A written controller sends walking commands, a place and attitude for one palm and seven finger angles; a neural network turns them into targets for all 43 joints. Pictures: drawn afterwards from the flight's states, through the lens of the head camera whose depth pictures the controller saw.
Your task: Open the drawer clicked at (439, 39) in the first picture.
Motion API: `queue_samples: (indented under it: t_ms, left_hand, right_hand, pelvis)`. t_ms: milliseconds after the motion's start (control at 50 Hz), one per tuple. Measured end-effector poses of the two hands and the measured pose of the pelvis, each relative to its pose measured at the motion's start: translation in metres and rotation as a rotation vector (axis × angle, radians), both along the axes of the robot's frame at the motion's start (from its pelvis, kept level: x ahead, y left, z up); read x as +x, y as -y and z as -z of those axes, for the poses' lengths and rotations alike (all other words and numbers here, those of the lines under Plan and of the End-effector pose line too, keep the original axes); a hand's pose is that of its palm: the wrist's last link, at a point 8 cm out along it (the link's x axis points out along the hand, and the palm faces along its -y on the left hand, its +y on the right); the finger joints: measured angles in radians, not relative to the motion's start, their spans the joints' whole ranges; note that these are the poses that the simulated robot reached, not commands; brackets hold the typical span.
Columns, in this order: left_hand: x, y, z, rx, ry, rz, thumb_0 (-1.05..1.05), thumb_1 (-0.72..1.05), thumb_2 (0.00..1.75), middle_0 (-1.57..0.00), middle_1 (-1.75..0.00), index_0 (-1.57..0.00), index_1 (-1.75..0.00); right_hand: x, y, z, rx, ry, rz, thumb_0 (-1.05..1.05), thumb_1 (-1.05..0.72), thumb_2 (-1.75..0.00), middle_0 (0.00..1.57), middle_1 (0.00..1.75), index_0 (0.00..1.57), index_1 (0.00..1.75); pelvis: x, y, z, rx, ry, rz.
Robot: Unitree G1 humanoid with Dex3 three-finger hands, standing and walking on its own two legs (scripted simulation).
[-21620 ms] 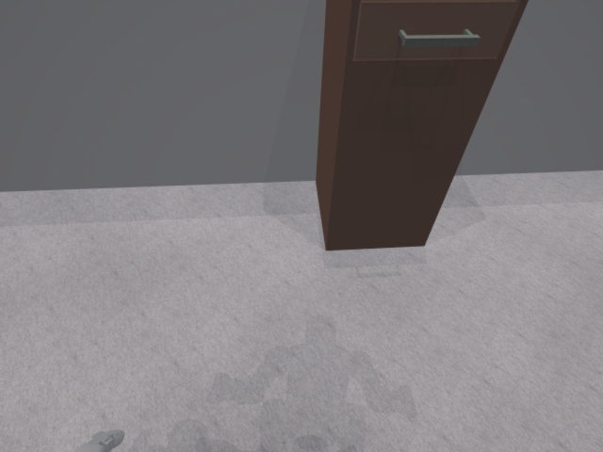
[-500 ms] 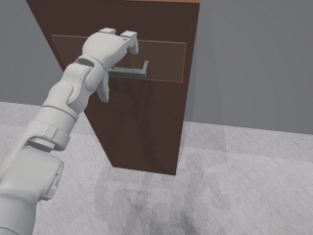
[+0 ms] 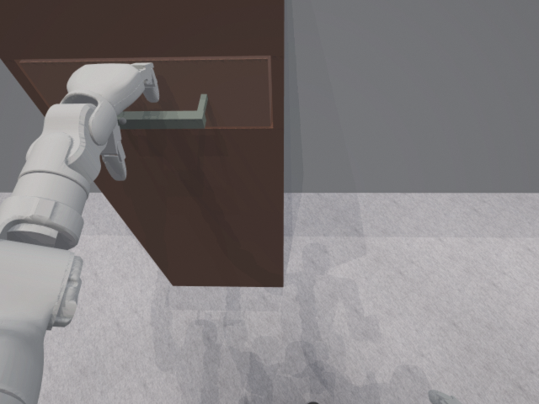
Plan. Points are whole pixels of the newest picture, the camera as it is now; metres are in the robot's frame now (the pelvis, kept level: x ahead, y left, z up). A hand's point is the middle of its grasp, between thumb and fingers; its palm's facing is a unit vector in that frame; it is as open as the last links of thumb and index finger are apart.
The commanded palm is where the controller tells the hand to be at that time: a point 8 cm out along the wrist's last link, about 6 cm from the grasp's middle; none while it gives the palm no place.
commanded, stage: lift the fingers back up to retry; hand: left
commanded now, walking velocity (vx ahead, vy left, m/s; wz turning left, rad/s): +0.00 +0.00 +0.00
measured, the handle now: (150, 110) +0.54 +0.19 +0.12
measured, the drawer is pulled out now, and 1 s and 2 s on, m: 0.00 0.00 0.00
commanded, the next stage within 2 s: re-aim the fingers above the handle in 0.34 s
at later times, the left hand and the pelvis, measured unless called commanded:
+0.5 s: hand (130, 105) +0.49 +0.19 +0.18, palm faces -0.05 +0.00 -1.00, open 13.7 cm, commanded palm +0.46 +0.19 +0.24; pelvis +0.02 +0.01 +0.00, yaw +0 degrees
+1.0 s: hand (137, 101) +0.49 +0.18 +0.18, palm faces -0.03 +0.00 -1.00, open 13.8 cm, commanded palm +0.46 +0.19 +0.24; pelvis +0.02 +0.01 +0.00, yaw +1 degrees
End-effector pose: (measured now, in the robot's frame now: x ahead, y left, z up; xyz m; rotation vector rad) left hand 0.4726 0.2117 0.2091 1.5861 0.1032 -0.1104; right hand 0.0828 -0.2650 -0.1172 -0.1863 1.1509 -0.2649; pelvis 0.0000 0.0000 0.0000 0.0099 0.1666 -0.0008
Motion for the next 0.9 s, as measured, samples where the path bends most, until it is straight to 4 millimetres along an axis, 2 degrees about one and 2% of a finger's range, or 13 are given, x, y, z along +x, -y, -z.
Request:
queue_samples:
  t_ms: [80, 160, 260, 340, 400, 480, 560, 620, 680, 740, 840, 900]
  left_hand:
    - [-0.012, 0.007, 0.007, -0.003, 0.05, 0.133, 0.0, -0.49, 0.3, -0.32, -1.2, -0.32, -1.2]
    - [-0.014, 0.02, -0.015, -0.04, 0.189, 0.21, 0.0, -0.49, 0.3, -0.32, -1.2, -0.33, -1.2]
    - [0.005, 0.014, -0.045, -0.065, 0.293, 0.08, 0.0, -0.49, 0.3, -0.33, -1.2, -0.32, -1.2]
    - [0.007, 0.022, -0.052, -0.038, 0.27, 0.013, 0.0, -0.49, 0.3, -0.37, -1.24, -0.35, -1.24]
    - [0.006, 0.022, -0.048, -0.015, 0.207, -0.028, 0.0, -0.49, 0.3, -0.36, -1.23, -0.34, -1.25]
    - [0.002, 0.019, -0.028, -0.02, 0.104, -0.028, 0.0, -0.49, 0.3, -0.34, -1.22, -0.33, -1.23]
    - [-0.012, 0.024, -0.012, -0.017, 0.076, 0.07, 0.0, -0.49, 0.3, -0.33, -1.21, -0.32, -1.21]
    - [-0.021, 0.032, -0.01, -0.019, 0.111, 0.154, 0.0, -0.49, 0.3, -0.33, -1.2, -0.32, -1.21]
    - [-0.021, 0.034, -0.015, -0.035, 0.164, 0.176, 0.0, -0.49, 0.3, -0.32, -1.2, -0.32, -1.2]
    - [-0.012, 0.026, -0.025, -0.042, 0.216, 0.124, 0.0, -0.49, 0.3, -0.32, -1.2, -0.32, -1.2]
    - [0.006, 0.005, -0.041, -0.011, 0.227, -0.025, 0.0, -0.49, 0.3, -0.32, -1.2, -0.32, -1.2]
    - [0.007, 0.008, -0.045, 0.003, 0.198, -0.041, 0.0, -0.49, 0.3, -0.32, -1.2, -0.34, -1.22]
  right_hand:
    - [-0.008, 0.007, 0.0, -0.035, -0.05, -0.017, 0.01, -0.91, -0.9, 0.2, 0.3, 0.2, 0.3]
    - [-0.007, 0.004, 0.002, -0.027, -0.079, -0.032, 0.01, -0.91, -0.9, 0.2, 0.3, 0.2, 0.3]
    - [0.005, -0.011, 0.008, 0.035, -0.064, -0.034, 0.01, -0.91, -0.9, 0.2, 0.3, 0.2, 0.3]
    - [0.02, -0.027, 0.013, 0.096, -0.042, -0.052, 0.01, -0.91, -0.9, 0.2, 0.3, 0.2, 0.3]
    - [0.034, -0.036, 0.013, 0.125, -0.004, -0.055, 0.01, -0.91, -0.9, 0.2, 0.3, 0.2, 0.3]
    - [0.051, -0.043, 0.005, 0.13, 0.057, -0.066, 0.01, -0.91, -0.9, 0.2, 0.3, 0.2, 0.3]
    - [0.063, -0.041, -0.002, 0.104, 0.093, -0.095, 0.01, -0.91, -0.9, 0.2, 0.3, 0.2, 0.3]
    - [0.068, -0.038, -0.003, 0.083, 0.095, -0.119, 0.01, -0.91, -0.9, 0.2, 0.3, 0.2, 0.3]
    - [0.069, -0.035, -0.001, 0.071, 0.082, -0.135, 0.01, -0.91, -0.9, 0.2, 0.3, 0.2, 0.3]
    - [0.065, -0.033, 0.001, 0.069, 0.064, -0.132, 0.01, -0.91, -0.9, 0.2, 0.3, 0.2, 0.3]
    - [0.05, -0.03, 0.007, 0.085, 0.021, -0.102, 0.01, -0.91, -0.9, 0.2, 0.3, 0.2, 0.3]
    - [0.04, -0.028, 0.011, 0.098, -0.015, -0.086, 0.01, -0.91, -0.9, 0.2, 0.3, 0.2, 0.3]
  pelvis:
    - [0.004, -0.002, 0.0, -0.006, -0.003, -0.021]
    - [0.01, -0.006, 0.0, -0.011, -0.004, -0.033]
    - [0.016, -0.01, 0.0, -0.012, -0.014, -0.021]
    - [0.019, -0.014, -0.001, -0.012, -0.013, -0.012]
    - [0.019, -0.015, -0.002, -0.01, -0.002, -0.005]
    - [0.018, -0.014, -0.002, -0.008, 0.014, -0.003]
    - [0.018, -0.013, -0.002, -0.007, 0.025, -0.014]
    - [0.018, -0.013, -0.001, -0.009, 0.028, -0.027]
    - [0.018, -0.013, -0.001, -0.009, 0.026, -0.036]
    - [0.017, -0.012, -0.001, -0.009, 0.017, -0.034]
    - [0.019, -0.011, -0.001, -0.008, -0.004, -0.028]
    - [0.022, -0.01, -0.002, -0.009, -0.005, -0.03]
